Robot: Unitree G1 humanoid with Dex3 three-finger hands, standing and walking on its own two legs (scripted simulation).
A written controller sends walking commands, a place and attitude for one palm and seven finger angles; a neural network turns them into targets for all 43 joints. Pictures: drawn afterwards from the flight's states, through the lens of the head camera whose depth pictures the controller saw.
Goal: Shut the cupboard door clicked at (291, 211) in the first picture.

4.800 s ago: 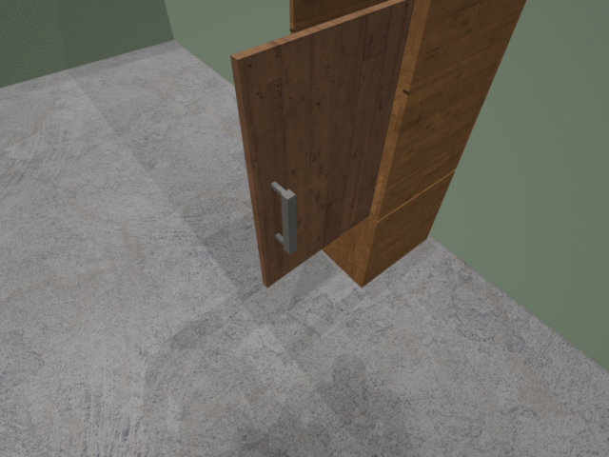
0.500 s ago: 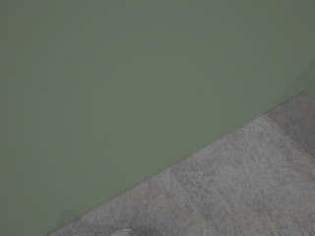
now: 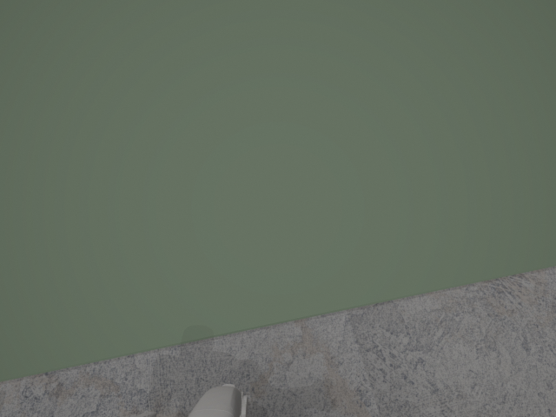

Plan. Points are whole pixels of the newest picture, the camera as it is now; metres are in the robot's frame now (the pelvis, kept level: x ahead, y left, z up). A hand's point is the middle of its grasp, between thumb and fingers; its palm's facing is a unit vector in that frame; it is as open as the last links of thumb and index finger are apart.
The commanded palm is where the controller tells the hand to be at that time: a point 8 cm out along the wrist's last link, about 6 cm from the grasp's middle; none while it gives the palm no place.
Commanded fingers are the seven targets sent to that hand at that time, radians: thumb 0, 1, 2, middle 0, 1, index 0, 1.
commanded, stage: turn to face it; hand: left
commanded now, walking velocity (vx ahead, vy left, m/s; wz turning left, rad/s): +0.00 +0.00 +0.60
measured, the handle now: out of the picture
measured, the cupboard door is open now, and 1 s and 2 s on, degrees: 92 92 92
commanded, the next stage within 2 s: none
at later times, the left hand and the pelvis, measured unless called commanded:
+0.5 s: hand out of the picture +0.06 +0.24 -0.16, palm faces +0.29 -0.91 -0.28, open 7.4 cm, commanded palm none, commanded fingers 0.00 0.90 0.90 -0.20 -0.30 -0.20 -0.30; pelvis +0.02 +0.00 +0.00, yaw +16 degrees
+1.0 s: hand out of the picture -0.05 +0.18 -0.19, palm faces +0.61 -0.76 -0.23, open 7.4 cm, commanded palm none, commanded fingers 0.00 0.90 0.90 -0.20 -0.30 -0.20 -0.30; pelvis +0.03 -0.02 -0.02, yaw +37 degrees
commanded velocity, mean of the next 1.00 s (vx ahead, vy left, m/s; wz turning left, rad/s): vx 0.00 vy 0.00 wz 0.60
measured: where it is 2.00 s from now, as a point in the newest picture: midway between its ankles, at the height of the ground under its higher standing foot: outside the picture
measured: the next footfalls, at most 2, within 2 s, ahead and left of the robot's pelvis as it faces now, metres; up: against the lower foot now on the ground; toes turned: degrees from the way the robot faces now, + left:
left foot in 0.18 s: +0.03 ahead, +0.13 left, +0.00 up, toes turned +14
right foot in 0.58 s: +0.11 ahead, -0.12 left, +0.00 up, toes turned +17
